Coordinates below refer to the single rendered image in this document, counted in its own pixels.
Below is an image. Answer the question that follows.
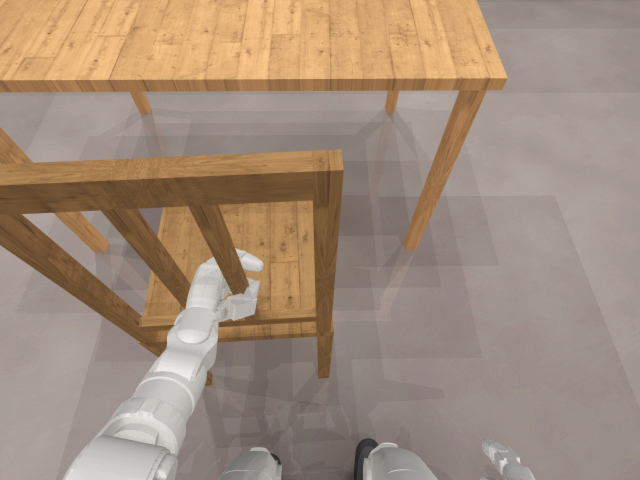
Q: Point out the table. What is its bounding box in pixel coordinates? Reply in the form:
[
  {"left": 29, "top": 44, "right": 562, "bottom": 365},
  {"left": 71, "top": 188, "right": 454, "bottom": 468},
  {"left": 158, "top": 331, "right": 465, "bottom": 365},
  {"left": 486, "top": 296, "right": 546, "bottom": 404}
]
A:
[{"left": 0, "top": 0, "right": 508, "bottom": 252}]

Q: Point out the chair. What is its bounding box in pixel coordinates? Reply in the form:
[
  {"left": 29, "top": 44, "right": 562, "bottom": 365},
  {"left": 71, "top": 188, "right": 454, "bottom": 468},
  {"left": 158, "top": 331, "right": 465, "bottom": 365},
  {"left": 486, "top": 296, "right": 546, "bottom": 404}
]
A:
[{"left": 0, "top": 150, "right": 344, "bottom": 386}]

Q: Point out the left robot hand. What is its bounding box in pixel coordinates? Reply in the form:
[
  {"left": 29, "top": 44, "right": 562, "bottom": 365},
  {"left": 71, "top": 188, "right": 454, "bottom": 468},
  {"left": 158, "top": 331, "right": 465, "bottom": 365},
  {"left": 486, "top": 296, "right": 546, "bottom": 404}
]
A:
[{"left": 185, "top": 248, "right": 263, "bottom": 322}]

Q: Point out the right robot hand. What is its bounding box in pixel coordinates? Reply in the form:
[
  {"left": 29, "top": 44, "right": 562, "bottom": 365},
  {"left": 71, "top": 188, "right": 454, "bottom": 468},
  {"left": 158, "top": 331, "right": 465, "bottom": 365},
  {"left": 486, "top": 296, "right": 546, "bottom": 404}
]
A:
[{"left": 479, "top": 438, "right": 535, "bottom": 480}]

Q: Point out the robot left upper arm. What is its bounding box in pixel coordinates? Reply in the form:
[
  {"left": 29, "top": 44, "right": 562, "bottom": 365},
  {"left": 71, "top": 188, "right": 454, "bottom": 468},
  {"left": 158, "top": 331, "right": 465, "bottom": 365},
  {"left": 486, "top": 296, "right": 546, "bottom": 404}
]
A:
[{"left": 69, "top": 435, "right": 178, "bottom": 480}]

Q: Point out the robot right thigh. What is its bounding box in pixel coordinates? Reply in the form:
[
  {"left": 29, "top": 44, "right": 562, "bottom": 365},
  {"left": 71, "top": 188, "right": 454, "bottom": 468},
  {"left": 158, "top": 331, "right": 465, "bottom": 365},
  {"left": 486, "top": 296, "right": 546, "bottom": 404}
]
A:
[{"left": 363, "top": 447, "right": 437, "bottom": 480}]

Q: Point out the robot left shin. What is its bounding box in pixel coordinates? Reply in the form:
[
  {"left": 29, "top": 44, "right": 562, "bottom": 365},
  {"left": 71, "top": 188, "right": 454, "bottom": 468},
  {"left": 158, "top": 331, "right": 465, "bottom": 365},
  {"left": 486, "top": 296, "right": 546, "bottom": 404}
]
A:
[{"left": 250, "top": 447, "right": 274, "bottom": 459}]

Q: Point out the left robot forearm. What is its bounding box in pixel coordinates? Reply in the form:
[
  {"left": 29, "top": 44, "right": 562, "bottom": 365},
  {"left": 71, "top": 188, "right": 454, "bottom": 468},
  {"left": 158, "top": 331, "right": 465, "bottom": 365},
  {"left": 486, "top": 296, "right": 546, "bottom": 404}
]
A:
[{"left": 63, "top": 307, "right": 219, "bottom": 480}]

